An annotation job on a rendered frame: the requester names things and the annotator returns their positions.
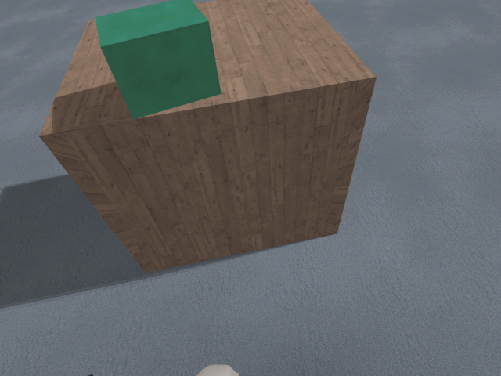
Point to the carton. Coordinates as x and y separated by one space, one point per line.
160 55

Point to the pedestal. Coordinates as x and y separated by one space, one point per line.
267 162

